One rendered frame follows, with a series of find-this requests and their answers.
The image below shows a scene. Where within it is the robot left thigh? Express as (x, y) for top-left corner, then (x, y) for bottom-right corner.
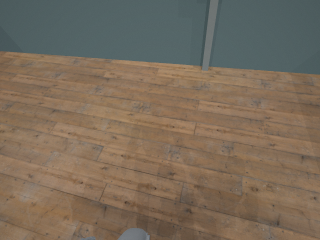
(117, 228), (150, 240)

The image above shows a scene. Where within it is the panel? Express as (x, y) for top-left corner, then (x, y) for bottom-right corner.
(202, 0), (219, 71)

